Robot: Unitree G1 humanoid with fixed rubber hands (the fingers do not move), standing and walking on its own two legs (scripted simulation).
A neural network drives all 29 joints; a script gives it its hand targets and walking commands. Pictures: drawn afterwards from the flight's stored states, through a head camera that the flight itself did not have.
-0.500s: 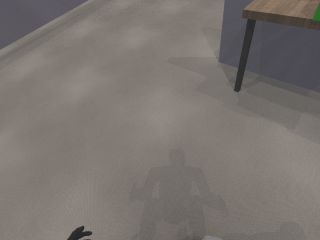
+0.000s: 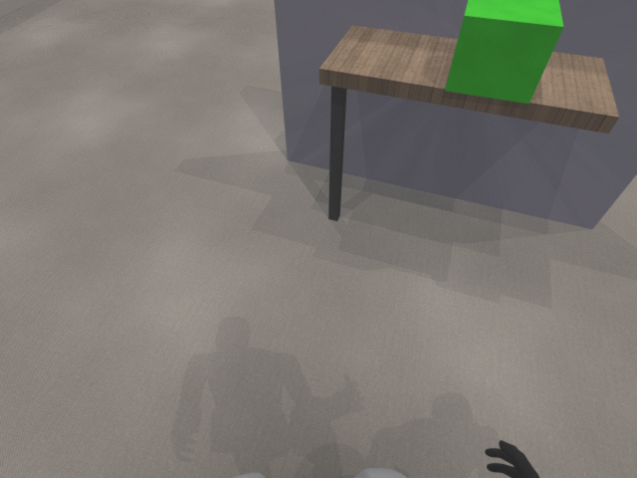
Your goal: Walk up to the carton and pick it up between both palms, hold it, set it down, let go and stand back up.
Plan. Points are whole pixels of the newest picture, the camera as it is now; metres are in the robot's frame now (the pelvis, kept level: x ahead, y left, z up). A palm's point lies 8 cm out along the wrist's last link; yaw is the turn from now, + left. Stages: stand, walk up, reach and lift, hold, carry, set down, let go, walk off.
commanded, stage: walk up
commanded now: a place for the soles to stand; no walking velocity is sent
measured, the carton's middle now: (499, 43) +1.14 -0.46 +0.03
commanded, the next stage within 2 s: none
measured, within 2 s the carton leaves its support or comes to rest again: neither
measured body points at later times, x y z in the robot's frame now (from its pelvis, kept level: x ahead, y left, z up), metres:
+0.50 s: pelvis +0.24 -0.13 +0.00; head +0.26 -0.17 +0.44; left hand +0.38 +0.09 -0.12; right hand +0.21 -0.39 -0.15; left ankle +0.18 +0.04 -0.62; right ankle +0.29 -0.24 -0.71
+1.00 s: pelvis +0.45 -0.17 +0.01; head +0.45 -0.15 +0.46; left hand +0.60 +0.05 -0.13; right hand +0.37 -0.42 -0.11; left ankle +0.49 -0.05 -0.71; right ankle +0.41 -0.27 -0.64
